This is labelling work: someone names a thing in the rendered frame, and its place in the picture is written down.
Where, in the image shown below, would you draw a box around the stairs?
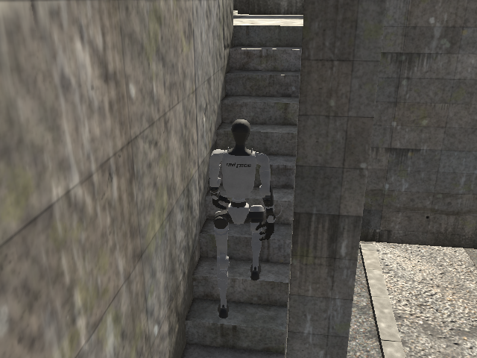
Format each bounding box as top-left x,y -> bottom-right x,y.
181,25 -> 303,358

